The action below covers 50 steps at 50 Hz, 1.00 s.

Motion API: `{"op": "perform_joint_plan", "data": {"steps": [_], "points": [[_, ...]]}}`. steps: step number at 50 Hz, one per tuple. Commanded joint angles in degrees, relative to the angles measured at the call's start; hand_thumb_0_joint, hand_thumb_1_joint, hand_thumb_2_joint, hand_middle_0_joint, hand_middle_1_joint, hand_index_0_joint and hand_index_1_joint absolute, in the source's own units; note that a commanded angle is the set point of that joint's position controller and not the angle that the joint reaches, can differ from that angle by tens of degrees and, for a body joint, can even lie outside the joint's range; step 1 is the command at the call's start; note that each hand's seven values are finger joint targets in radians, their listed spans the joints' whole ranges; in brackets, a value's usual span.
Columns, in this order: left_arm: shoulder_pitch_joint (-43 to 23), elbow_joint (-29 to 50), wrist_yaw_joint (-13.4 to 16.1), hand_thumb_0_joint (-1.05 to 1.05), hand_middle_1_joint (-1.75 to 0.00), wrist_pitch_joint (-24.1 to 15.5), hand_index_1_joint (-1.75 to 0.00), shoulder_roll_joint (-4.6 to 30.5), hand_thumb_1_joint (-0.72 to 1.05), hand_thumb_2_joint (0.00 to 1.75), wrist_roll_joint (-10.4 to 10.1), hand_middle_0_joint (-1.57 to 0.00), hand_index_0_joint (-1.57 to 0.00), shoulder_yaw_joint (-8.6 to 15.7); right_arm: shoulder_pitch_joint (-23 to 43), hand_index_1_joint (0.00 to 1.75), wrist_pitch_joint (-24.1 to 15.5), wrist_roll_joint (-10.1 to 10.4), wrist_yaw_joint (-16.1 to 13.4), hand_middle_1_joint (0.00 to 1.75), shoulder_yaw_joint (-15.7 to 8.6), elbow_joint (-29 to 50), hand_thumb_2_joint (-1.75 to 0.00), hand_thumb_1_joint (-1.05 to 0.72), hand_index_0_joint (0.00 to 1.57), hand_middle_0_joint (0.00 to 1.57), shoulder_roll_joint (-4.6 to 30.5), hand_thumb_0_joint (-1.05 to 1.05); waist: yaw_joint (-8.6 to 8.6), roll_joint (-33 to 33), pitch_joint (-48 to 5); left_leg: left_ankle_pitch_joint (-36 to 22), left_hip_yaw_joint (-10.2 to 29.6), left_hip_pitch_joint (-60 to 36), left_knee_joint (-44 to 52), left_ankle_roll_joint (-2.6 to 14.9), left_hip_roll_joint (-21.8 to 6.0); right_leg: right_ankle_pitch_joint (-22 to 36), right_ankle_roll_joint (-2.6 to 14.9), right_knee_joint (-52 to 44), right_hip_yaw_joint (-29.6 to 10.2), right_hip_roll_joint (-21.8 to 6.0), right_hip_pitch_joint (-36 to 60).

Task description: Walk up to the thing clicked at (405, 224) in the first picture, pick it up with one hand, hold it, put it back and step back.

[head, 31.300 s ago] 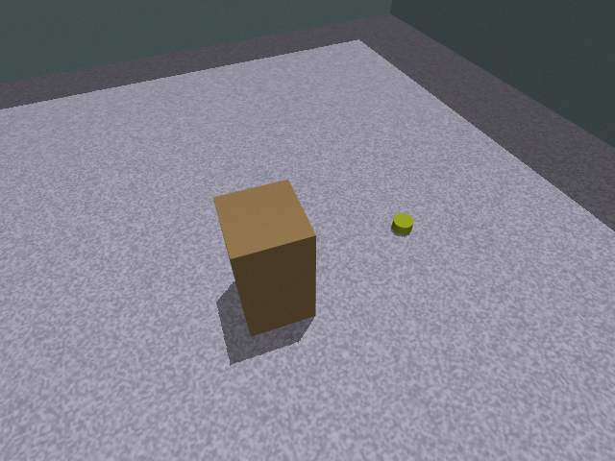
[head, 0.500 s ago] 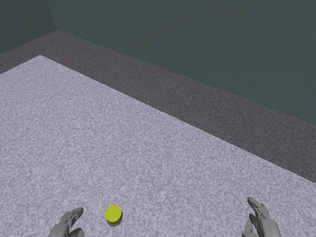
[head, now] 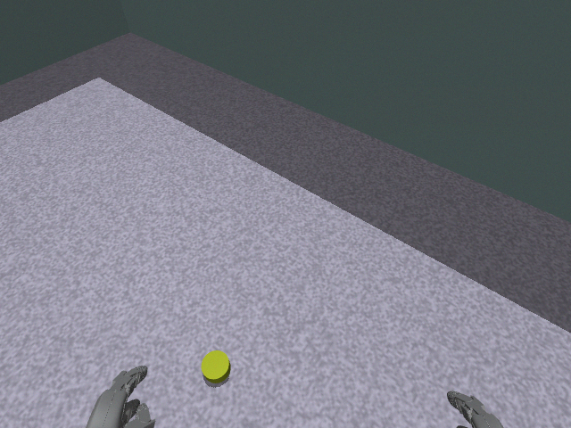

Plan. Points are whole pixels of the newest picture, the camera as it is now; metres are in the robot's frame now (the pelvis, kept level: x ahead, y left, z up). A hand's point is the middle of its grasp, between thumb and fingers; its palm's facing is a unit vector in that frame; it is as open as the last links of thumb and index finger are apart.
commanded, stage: stand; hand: left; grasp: from above
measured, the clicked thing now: (216, 366) +0.42 +0.25 -0.71
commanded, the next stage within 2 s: none
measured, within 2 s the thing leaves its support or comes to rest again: neither
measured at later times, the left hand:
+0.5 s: hand out of the picture +0.03 +0.25 -0.13, palm faces +0.05 -0.95 -0.31, open 7.4 cm
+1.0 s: hand out of the picture +0.04 +0.24 -0.12, palm faces +0.04 -0.95 -0.32, open 7.4 cm
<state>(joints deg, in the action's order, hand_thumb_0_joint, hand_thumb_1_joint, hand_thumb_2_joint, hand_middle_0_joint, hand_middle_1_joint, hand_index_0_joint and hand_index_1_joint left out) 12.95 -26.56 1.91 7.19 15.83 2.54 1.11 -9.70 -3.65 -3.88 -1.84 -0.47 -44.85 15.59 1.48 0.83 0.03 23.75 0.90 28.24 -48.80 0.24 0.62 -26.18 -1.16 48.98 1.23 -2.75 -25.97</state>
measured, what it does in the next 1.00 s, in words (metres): stands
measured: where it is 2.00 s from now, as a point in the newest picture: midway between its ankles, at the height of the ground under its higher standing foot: outside the picture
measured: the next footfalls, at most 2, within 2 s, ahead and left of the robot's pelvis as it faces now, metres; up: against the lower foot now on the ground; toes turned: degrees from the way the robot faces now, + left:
none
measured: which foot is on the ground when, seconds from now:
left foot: down 0.00-1.00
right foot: down 0.00-1.00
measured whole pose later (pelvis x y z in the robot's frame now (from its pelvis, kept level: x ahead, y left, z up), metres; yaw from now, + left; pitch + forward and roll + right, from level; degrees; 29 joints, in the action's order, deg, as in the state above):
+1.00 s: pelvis +0.00 +0.01 +0.05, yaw +1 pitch -4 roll +0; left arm 8.8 -65.6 1.4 0.3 16.6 1.4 2.1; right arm -8.2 0.2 -1.4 -0.7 -1.7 -64.8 17.2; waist 0.7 -0.3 3.7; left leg 9.7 1.3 6.8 -20.6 0.6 1.1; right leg -11.6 -2.1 19.9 2.2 -3.0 -4.1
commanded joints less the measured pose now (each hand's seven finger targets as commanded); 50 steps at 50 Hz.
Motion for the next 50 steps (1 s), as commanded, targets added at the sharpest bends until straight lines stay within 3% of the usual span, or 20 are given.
{"op": "perform_joint_plan", "data": {"steps": [1, 6, 7, 10, 12, 15, 18, 21, 26, 29, 31, 33, 37, 42, 50], "points": [[-2.7, -4.5, 0.9, 0.00, -0.30, -5.7, -0.30, 9.1, 0.90, 0.90, 0.2, -0.20, -0.20, 4.4, 1.5, 0.30, -0.7, 1.2, 0.7, 0.30, -4.4, 2.0, -0.90, -0.90, 0.20, 0.20, 8.2, 0.00, -0.36, 2.4, -7.9, -16.7, 3.2, -10.2, 9.6, 3.11, -1.7, 16.3, 3.40, -14.1, -6.6, -3.8, 7.9], [-3.4, -14.0, 1.0, 0.00, -0.30, -7.1, -0.30, 8.4, 0.90, 0.90, -0.1, -0.20, -0.20, 4.1, 2.1, 0.30, 0.1, 0.9, 0.5, 0.30, -4.5, -2.6, -0.90, -0.90, 0.20, 0.20, 8.8, 0.00, 0.16, -1.7, -4.2, -20.5, 6.0, -13.7, 16.5, 3.25, -3.8, 17.4, 2.29, -16.6, -3.7, -2.6, 10.2], [-3.8, -15.5, 1.0, 0.00, -0.30, -7.1, -0.30, 8.3, 0.90, 0.90, -0.3, -0.20, -0.20, 4.1, 2.0, 0.30, 0.4, 0.9, 0.4, 0.30, -4.5, -3.4, -0.90, -0.90, 0.20, 0.20, 9.1, 0.00, 0.06, -2.3, -3.4, -17.8, 6.8, -12.7, 19.0, 3.24, -4.2, 15.4, 2.06, -17.6, -3.3, -2.1, 11.5], [-3.1, -20.2, 0.9, 0.00, -0.30, -7.5, -0.30, 8.8, 0.90, 0.90, -0.3, -0.20, -0.20, 3.9, 2.3, 0.30, 0.9, 1.3, 0.1, 0.30, -4.4, -6.0, -0.90, -0.90, 0.20, 0.20, 9.5, 0.00, 0.06, -1.3, -3.1, -20.9, 6.4, -15.5, 20.5, 2.64, -4.2, 18.8, 2.17, -21.2, -3.5, -2.9, 14.7], [-3.5, -22.7, 0.9, 0.00, -0.30, -7.4, -0.30, 8.9, 0.90, 0.90, -0.5, -0.20, -0.20, 3.6, 2.1, 0.30, 1.3, 1.5, -0.1, 0.30, -4.5, -7.8, -0.90, -0.90, 0.20, 0.20, 10.2, 0.00, -0.34, -2.3, -0.8, -17.2, 6.9, -16.0, 23.9, 2.36, -4.6, 15.6, 2.00, -23.6, -3.3, -2.7, 14.9], [-3.9, -25.8, 0.8, 0.00, -0.30, -7.4, -0.30, 8.6, 0.90, 0.90, -0.9, -0.20, -0.20, 3.3, 2.0, 0.30, 1.5, 1.7, -0.4, 0.30, -4.5, -10.0, -0.90, -0.90, 0.20, 0.20, 11.1, 0.00, -0.37, -4.9, -0.9, -17.6, 8.4, -17.5, 28.3, 2.39, -5.9, 16.6, 1.32, -24.2, -2.2, -2.4, 18.2], [-3.4, -29.1, 0.6, 0.00, -0.30, -7.4, -0.30, 9.3, 0.90, 0.90, -0.6, -0.20, -0.20, 3.2, 2.7, 0.30, 2.0, 1.9, -0.3, 0.30, -4.4, -11.5, -0.90, -0.90, 0.20, 0.20, 11.0, 0.00, -0.25, -3.1, 2.8, -10.5, 8.6, -15.1, 31.3, 1.81, -5.5, 13.9, 1.20, -26.8, -2.4, -2.6, 18.9], [-2.8, -31.3, 0.5, 0.00, -0.30, -7.5, -0.30, 9.5, 0.90, 0.90, -0.5, -0.20, -0.20, 3.1, 2.8, 0.30, 2.2, 2.1, -0.3, 0.30, -4.5, -12.6, -0.90, -0.90, 0.20, 0.20, 11.2, 0.00, -0.32, -3.0, 2.2, -8.9, 8.5, -17.3, 32.5, 1.80, -5.5, 13.8, 1.17, -28.2, -2.3, -2.8, 18.6], [-3.2, -33.5, 0.6, 0.00, -0.30, -8.0, -0.30, 9.9, 0.90, 0.90, -0.5, -0.20, -0.20, 2.8, 2.9, 0.30, 2.4, 2.3, 0.0, 0.30, -4.3, -14.2, -0.90, -0.90, 0.20, 0.20, 10.7, 0.00, -0.60, -0.5, 2.9, -13.5, 7.5, -18.9, 31.7, 1.57, -5.2, 14.7, 1.06, -30.8, -3.0, -3.7, 18.8], [-3.2, -34.5, 0.6, 0.00, -0.30, -7.9, -0.30, 10.1, 0.90, 0.90, -0.6, -0.20, -0.20, 2.8, 2.6, 0.30, 2.6, 2.2, 0.0, 0.30, -4.2, -14.8, -0.90, -0.90, 0.20, 0.20, 10.9, 0.00, -0.71, -1.2, 3.7, -10.5, 7.6, -17.9, 32.7, 1.61, -5.3, 13.2, 0.92, -31.5, -2.9, -3.7, 19.0], [-2.8, -34.9, 0.5, 0.00, -0.30, -8.1, -0.30, 10.3, 0.90, 0.90, -0.6, -0.20, -0.20, 2.8, 2.9, 0.30, 2.4, 2.4, 0.1, 0.30, -4.0, -14.9, -0.90, -0.90, 0.20, 0.20, 11.0, 0.00, -0.56, -0.8, 2.2, -14.8, 7.1, -20.5, 31.8, 1.77, -5.3, 16.1, 1.10, -31.8, -3.2, -4.2, 19.2], [-3.4, -35.3, 0.7, 0.00, -0.30, -8.2, -0.30, 10.5, 0.90, 0.90, -0.7, -0.20, -0.20, 2.8, 3.0, 0.30, 2.5, 2.4, 0.1, 0.30, -3.9, -15.3, -0.90, -0.90, 0.20, 0.20, 10.7, 0.00, -0.64, 0.0, 2.9, -15.6, 6.9, -20.5, 31.6, 1.59, -5.3, 15.7, 0.97, -32.3, -3.3, -4.2, 19.1], [-3.8, -35.7, 0.5, 0.00, -0.30, -8.1, -0.30, 10.9, 0.90, 0.90, -0.8, -0.20, -0.20, 2.7, 3.0, 0.30, 2.7, 2.5, 0.2, 0.30, -3.5, -15.7, -0.90, -0.90, 0.20, 0.20, 11.1, 0.00, -0.83, -0.4, 3.7, -13.8, 6.8, -19.9, 32.3, 1.43, -5.2, 14.3, 0.96, -32.9, -3.2, -4.0, 18.8], [-4.6, -35.7, 0.4, 0.00, -0.30, -8.3, -0.30, 11.3, 0.90, 0.90, -0.9, -0.20, -0.20, 2.7, 3.1, 0.30, 2.6, 2.5, 0.2, 0.30, -3.2, -16.0, -0.90, -0.90, 0.20, 0.20, 11.5, 0.00, -0.93, -1.5, 2.2, -17.6, 6.5, -20.4, 32.0, 1.47, -5.7, 17.1, 1.18, -33.0, -3.7, -4.5, 20.8], [-5.5, -36.1, 0.1, 0.00, -0.30, -8.2, -0.30, 11.6, 0.90, 0.90, -1.2, -0.20, -0.20, 2.6, 3.7, 0.30, 2.5, 2.7, 0.3, 0.30, -2.8, -16.7, -0.90, -0.90, 0.20, 0.20, 12.1, 0.00, -0.99, -1.1, 2.1, -18.4, 6.4, -20.4, 32.4, 1.22, -6.0, 17.1, 1.21, -33.4, -3.5, -4.4, 20.9]]}}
